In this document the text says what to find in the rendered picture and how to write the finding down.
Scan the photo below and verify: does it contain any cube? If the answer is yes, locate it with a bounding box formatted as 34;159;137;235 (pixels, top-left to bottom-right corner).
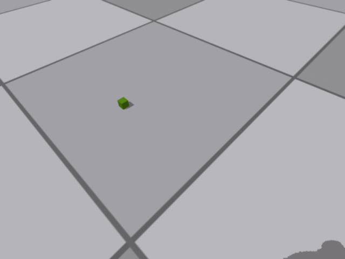
118;97;129;110

